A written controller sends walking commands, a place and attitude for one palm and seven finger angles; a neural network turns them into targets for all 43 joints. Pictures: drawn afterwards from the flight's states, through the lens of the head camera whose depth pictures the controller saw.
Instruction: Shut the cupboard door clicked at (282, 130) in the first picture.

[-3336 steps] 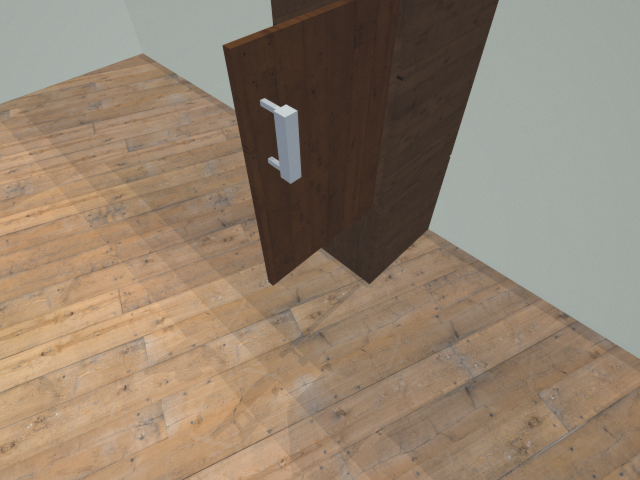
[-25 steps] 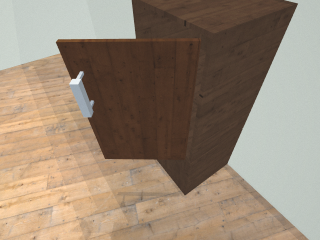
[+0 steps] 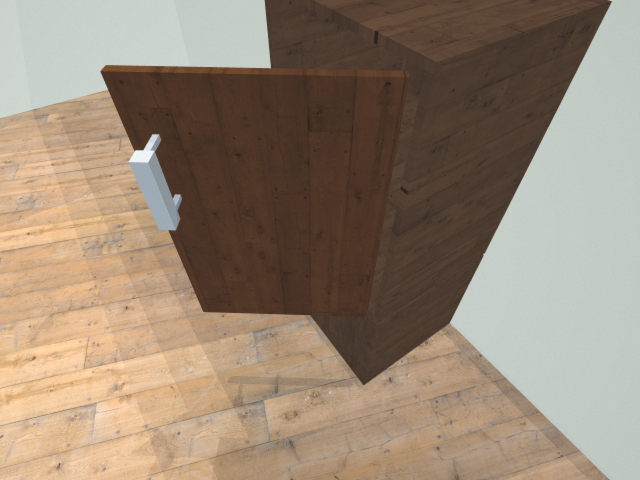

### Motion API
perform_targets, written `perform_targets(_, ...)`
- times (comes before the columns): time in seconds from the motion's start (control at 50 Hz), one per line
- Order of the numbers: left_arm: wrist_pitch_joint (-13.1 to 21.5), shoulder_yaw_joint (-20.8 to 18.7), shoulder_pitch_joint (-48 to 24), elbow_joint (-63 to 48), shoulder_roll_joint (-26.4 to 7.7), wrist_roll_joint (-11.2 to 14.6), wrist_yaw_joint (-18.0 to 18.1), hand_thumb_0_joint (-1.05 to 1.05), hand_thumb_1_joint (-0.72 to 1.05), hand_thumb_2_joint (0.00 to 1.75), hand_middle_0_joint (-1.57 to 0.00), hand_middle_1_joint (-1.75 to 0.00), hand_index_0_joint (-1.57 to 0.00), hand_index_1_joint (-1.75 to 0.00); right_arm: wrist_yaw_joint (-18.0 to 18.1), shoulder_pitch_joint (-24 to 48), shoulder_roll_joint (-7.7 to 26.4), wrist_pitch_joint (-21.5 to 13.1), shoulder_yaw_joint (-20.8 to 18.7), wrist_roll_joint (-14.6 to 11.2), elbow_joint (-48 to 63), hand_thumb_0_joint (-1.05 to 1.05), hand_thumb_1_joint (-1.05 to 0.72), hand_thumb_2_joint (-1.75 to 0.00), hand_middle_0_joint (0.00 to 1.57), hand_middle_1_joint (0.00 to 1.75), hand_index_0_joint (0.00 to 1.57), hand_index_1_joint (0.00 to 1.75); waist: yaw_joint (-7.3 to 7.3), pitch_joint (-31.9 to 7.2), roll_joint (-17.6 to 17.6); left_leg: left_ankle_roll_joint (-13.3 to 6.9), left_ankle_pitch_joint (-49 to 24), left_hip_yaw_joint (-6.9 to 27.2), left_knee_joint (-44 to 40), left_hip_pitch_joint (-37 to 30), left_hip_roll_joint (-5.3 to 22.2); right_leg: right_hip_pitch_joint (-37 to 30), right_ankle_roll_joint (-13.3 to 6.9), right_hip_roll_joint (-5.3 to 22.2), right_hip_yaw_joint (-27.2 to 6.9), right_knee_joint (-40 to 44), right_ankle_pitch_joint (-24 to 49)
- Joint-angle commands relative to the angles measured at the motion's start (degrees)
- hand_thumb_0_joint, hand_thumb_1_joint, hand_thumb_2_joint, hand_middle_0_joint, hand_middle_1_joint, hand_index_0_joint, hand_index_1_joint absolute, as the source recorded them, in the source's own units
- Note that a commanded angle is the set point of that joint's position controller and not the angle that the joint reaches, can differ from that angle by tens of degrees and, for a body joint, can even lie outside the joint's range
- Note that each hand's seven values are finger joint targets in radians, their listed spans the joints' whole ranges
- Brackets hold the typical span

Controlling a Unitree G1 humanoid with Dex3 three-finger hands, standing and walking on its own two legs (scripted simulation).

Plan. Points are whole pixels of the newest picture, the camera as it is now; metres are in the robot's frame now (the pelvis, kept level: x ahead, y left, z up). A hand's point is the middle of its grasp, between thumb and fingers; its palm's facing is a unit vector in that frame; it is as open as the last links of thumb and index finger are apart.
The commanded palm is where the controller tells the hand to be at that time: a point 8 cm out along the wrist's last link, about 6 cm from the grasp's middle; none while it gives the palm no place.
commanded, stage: shuffle to correct the standing spot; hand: left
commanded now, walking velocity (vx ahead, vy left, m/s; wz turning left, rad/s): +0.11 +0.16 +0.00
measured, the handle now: (161, 182) +0.50 +0.28 +0.09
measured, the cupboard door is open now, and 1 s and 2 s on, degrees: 54 54 54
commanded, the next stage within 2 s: come to a stop and stand still in 0.16 s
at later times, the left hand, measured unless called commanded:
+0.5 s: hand out of the picture +0.08 +0.22 -0.18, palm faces +0.03 -0.97 -0.23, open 7.4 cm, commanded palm none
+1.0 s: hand out of the picture +0.04 +0.21 -0.16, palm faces +0.01 -0.97 -0.23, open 7.4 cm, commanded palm none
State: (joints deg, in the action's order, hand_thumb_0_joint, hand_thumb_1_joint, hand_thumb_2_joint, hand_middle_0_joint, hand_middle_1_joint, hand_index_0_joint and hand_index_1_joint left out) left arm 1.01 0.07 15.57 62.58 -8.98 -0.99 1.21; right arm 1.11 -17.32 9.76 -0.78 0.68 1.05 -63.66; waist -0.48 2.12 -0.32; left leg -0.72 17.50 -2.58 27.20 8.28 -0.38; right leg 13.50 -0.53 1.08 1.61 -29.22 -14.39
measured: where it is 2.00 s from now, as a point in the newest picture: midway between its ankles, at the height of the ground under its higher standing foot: outside the picture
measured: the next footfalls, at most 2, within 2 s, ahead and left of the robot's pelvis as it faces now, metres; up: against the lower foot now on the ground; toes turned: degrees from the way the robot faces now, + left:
left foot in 0.84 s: +0.08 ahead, +0.15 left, +0.00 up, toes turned +2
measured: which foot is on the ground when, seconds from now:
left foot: down 0.00-0.68, up 0.70-0.82, down 0.84-1.00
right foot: down 0.00-1.00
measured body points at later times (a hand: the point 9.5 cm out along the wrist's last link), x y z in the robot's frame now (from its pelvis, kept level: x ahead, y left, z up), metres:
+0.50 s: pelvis +0.05 +0.04 -0.01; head +0.07 +0.03 +0.44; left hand +0.08 +0.27 -0.16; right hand +0.05 -0.18 -0.17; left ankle -0.03 +0.11 -0.74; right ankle +0.02 -0.09 -0.73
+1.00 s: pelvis -0.01 +0.03 +0.00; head -0.03 +0.02 +0.45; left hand +0.04 +0.26 -0.15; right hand +0.05 -0.21 -0.15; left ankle +0.04 +0.13 -0.74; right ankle +0.04 -0.07 -0.73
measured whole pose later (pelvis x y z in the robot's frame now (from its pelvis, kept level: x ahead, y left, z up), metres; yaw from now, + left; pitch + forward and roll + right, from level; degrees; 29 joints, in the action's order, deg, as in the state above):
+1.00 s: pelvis -0.01 +0.03 +0.00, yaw -1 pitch -4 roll +0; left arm -0.1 -0.1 15.8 57.3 -10.2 -1.3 1.1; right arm 0.4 -14.4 11.2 0.1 -1.2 1.5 -56.1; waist -0.1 0.8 -1.2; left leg -1.9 14.0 -2.6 29.2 13.8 -0.5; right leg 14.3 -2.0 -0.7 2.7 -30.2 -16.3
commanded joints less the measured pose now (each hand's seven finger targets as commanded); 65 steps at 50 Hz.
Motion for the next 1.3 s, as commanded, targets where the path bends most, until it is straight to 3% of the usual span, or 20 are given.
perform_targets(0.0,0.17,-2.71,3.46,-2.63,-9.59,-0.12,0.63,0.0,0.9,0.9,-0.2,-0.3,-0.2,-0.3,-0.26,-4.25,3.57,0.08,-0.78,0.26,2.34,0.0,-0.9,-0.9,0.2,0.3,0.2,0.3,-0.18,4.63,5.34,-0.11,3.73,0.2,0.15,8.11,1.3,0.63,-6.3,10.86,-14.41,11.59,-11.42)
perform_targets(0.1,0.02,-3.63,2.91,-3.95,-9.08,-0.25,0.73,0.0,0.9,0.9,-0.2,-0.3,-0.2,-0.3,-0.21,-6.1,3.41,-0.54,-1.04,0.16,2.53,0.0,-0.9,-0.9,0.2,0.3,0.2,0.3,0.27,2.83,3.13,-0.49,-1.48,0.94,-2.47,5.1,2.06,0.78,-5.95,9.64,-10.77,5.32,-1.97)
perform_targets(0.18,-0.53,-2.72,0.56,-5.5,-4.77,-0.64,0.75,0.0,0.9,0.9,-0.2,-0.3,-0.2,-0.3,0.5,-8.2,7.2,-0.77,-1.73,0.21,2.68,0.0,-0.9,-0.9,0.2,0.3,0.2,0.3,0.72,2.63,-11.46,-6.31,-25.46,9.62,-6.64,-0.85,11.2,6.48,-1.79,0.53,2.78,-9.15,-6.55)
perform_targets(0.24,-0.44,-2.62,0.47,-5.76,-4.08,-0.21,0.74,0.0,0.9,0.9,-0.2,-0.3,-0.2,-0.3,0.82,-7.21,6.98,-0.48,-1.66,0.25,3.98,0.0,-0.9,-0.9,0.2,0.3,0.2,0.3,0.01,2.65,-8.66,-8.38,-37.11,8.87,-4.18,-2.93,11.65,7.07,-1.85,0.96,3.13,-8.85,-12.57)
perform_targets(0.3,0.37,-3.08,7.23,-3.12,-5.28,0.1,1.23,0.0,0.9,0.9,-0.2,-0.3,-0.2,-0.3,1.43,-4.31,5.93,-1.02,-1.69,-0.43,5.47,0.0,-0.9,-0.9,0.2,0.3,0.2,0.3,-2.67,-2.68,-0.01,-3.42,-43.71,4.02,4.79,1.82,6.79,-6.89,-3.88,5.57,-3.46,-3.53,18.64)
perform_targets(0.36,0.49,-3.19,7.58,-1.7,-8.38,0.6,1.83,0.0,0.9,0.9,-0.2,-0.3,-0.2,-0.3,1.67,-4.14,3.21,-0.65,-2.18,-1.13,5.37,0.0,-0.9,-0.9,0.2,0.3,0.2,0.3,-0.9,-3.17,10.28,1.18,-17.61,1.31,6.14,6.96,1.89,-11.52,-8.76,14.0,-8.35,-3.8,48.18)
perform_targets(0.38,0.05,-2.95,5.11,-2.5,-7.96,0.49,2.06,0.0,0.9,0.9,-0.2,-0.3,-0.2,-0.3,1.53,-4.8,2.91,-0.42,-2.11,-1.14,4.74,0.0,-0.9,-0.9,0.2,0.3,0.2,0.3,0.27,-2.48,10.08,1.28,-16.74,1.89,1.83,4.62,2.85,-8.44,-7.66,13.03,-6.35,-5.03,45.23)
perform_targets(0.44,-0.97,-2.18,0.49,-5.42,-4.74,0.41,2.4,0.0,0.9,0.9,-0.2,-0.3,-0.2,-0.3,1.93,-6.13,5.05,-1.18,-2.48,-0.4,2.93,0.0,-0.9,-0.9,0.2,0.3,0.2,0.3,0.64,-0.47,-2.35,-1.13,-54.58,6.53,-3.33,-5.01,9.93,0.48,-0.65,3.58,-0.22,-8.34,13.65)
perform_targets(0.52,-2.07,-2.46,-1.64,-6.9,-4.5,0.4,2.56,0.0,0.9,0.9,-0.2,-0.3,-0.2,-0.3,2.62,-6.35,6.4,-0.65,-3.04,-0.14,2.51,0.0,-0.9,-0.9,0.2,0.3,0.2,0.3,1.3,0.0,-6.43,-4.23,-80.05,9.01,-2.71,-16.44,14.45,10.12,-0.16,0.54,1.57,-11.81,-11.85)
perform_targets(0.6,-1.7,-2.99,0.81,-6.49,-4.88,0.29,2.06,0.0,0.9,0.9,-0.2,-0.3,-0.2,-0.3,2.16,-0.99,6.18,-0.3,-2.98,0.02,4.03,0.0,-0.9,-0.9,0.2,0.3,0.2,0.3,-1.42,-1.99,-6.14,-5.85,-61.69,6.18,-0.84,-10.83,12.35,2.03,-1.06,1.69,0.31,-2.88,-2.31)
perform_targets(0.62,0.57,-2.69,7.61,-2.5,-8.04,-0.15,2.74,0.0,0.9,0.9,-0.2,-0.3,-0.2,-0.3,0.91,2.26,10.68,-0.51,-4.25,-1.96,7.54,0.0,-0.9,-0.9,0.2,0.3,0.2,0.3,-3.41,-7.82,0.73,-1.85,-63.18,4.28,12.54,-6.14,11.27,-2.64,0.11,2.29,0.1,3.13,12.77)
perform_targets(0.64,1.1,-3.32,9.6,-4.75,-8.33,-0.19,2.95,0.0,0.9,0.9,-0.2,-0.3,-0.2,-0.3,0.28,1.93,6.33,-1.44,-3.86,-1.25,11.18,0.0,-0.9,-0.9,0.2,0.3,0.2,0.3,-3.77,-8.9,7.66,-0.9,-34.76,2.3,17.94,4.28,5.34,-10.61,-3.13,7.75,-8.14,3.16,37.52)
perform_targets(0.66,1.92,-4.04,7.89,-5.02,-11.44,-0.15,2.37,0.0,0.9,0.9,-0.2,-0.3,-0.2,-0.3,0.3,2.48,3.34,-1.63,-3.45,-1.07,12.25,0.0,-0.9,-0.9,0.2,0.3,0.2,0.3,-3.06,-11.24,7.24,-0.06,2.87,0.55,22.3,12.73,-0.84,-20.31,-9.99,17.15,-16.54,0.9,61.57)
perform_targets(0.7,2.25,-2.01,3.14,-7.31,-9.18,-0.82,2.3,0.0,0.9,0.9,-0.2,-0.3,-0.2,-0.3,0.42,3.33,1.88,-0.35,-3.44,-1.08,11.63,0.0,-0.9,-0.9,0.2,0.3,0.2,0.3,-0.32,-5.49,1.88,0.2,13.17,3.19,19.7,12.82,1.27,-10.52,-12.15,16.3,-11.43,2.64,52.71)
perform_targets(0.78,1.28,-2.22,-4.01,-9.23,-10.98,0.24,1.74,0.0,0.9,0.9,-0.2,-0.3,-0.2,-0.3,-0.17,-2.42,3.75,0.35,-3.6,-0.67,9.45,0.0,-0.9,-0.9,0.2,0.3,0.2,0.3,4.02,-2.61,6.49,0.4,-3.29,0.54,3.52,-1.53,0.86,4.96,-6.69,9.15,-6.48,4.83,11.79)
perform_targets(0.84,-0.17,-2.16,-4.22,-10.09,-9.21,0.33,1.09,0.0,0.9,0.9,-0.2,-0.3,-0.2,-0.3,-0.26,-0.12,8.29,0.02,-3.73,0.46,10.4,0.0,-0.9,-0.9,0.2,0.3,0.2,0.3,2.4,6.98,-4.24,-2.45,10.45,9.72,-7.6,8.27,7.68,10.72,-2.62,2.63,-5.74,7.83,-16.93)
perform_targets(0.88,-0.79,-2.17,-1.91,-9.33,-9.46,-0.47,0.96,0.0,0.9,0.9,-0.2,-0.3,-0.2,-0.3,-0.58,3.25,9.11,0.23,-3.8,0.72,10.89,0.0,-0.9,-0.9,0.2,0.3,0.2,0.3,0.59,10.47,-6.69,-2.71,20.13,11.72,-12.55,16.65,7.2,6.68,-2.25,1.57,-4.88,5.95,-17.19)
perform_targets(0.92,-0.46,-2.15,1.16,-8.33,-8.93,-0.45,0.59,0.0,0.9,0.9,-0.2,-0.3,-0.2,-0.3,-0.51,3.75,9.33,0.16,-3.48,0.67,11.0,0.0,-0.9,-0.9,0.2,0.3,0.2,0.3,-0.33,9.66,-2.43,-2.84,18.05,10.71,-12.45,17.7,6.31,4.04,-2.28,1.4,-5.99,6.33,-15.05)
perform_targets(1.1,0.62,-2.45,0.43,-7.57,-10.38,0.13,-0.02,0.0,0.9,0.9,-0.2,-0.3,-0.2,-0.3,-0.3,-0.93,8.81,-0.03,-2.91,0.41,7.35,0.0,-0.9,-0.9,0.2,0.3,0.2,0.3,1.82,-0.68,3.93,-1.43,5.36,5.43,-4.9,5.78,2.87,5.78,-3.47,5.64,-10.56,12.59,-18.84)
perform_targets(1.28,0.27,-2.36,1.04,-5.56,-10.07,0.2,-0.11,0.0,0.9,0.9,-0.2,-0.3,-0.2,-0.3,-0.19,-1.0,9.44,-0.65,-2.69,0.39,4.29,0.0,-0.9,-0.9,0.2,0.3,0.2,0.3,0.45,2.73,-1.25,-2.09,11.05,10.07,-11.1,12.18,5.34,2.96,-2.89,3.63,-8.08,8.68,-15.04)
